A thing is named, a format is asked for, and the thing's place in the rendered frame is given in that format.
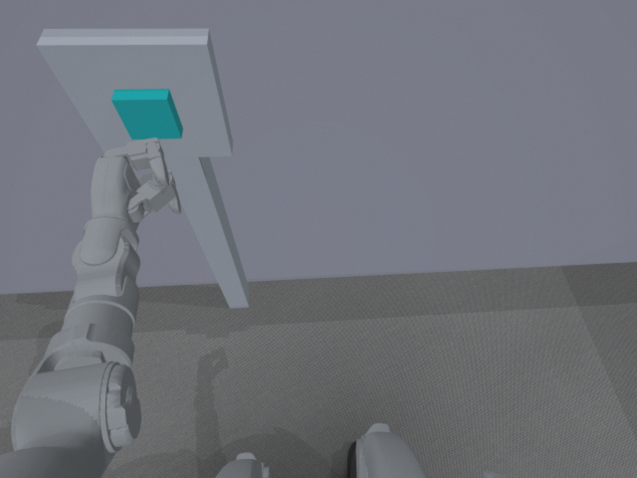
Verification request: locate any robot left upper arm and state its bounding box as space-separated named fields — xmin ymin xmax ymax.
xmin=0 ymin=361 xmax=141 ymax=478

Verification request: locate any right robot thigh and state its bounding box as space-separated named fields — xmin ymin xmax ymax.
xmin=355 ymin=432 xmax=429 ymax=478

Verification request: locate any robot left forearm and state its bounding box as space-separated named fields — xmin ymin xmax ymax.
xmin=11 ymin=217 xmax=140 ymax=451

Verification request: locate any left robot shin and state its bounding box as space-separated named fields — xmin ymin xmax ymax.
xmin=236 ymin=452 xmax=257 ymax=460

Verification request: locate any robot left hand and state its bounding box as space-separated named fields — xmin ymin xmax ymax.
xmin=91 ymin=137 xmax=181 ymax=231

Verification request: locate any panel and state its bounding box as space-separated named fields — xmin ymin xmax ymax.
xmin=36 ymin=29 xmax=250 ymax=309

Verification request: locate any button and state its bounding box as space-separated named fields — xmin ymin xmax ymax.
xmin=111 ymin=89 xmax=183 ymax=139

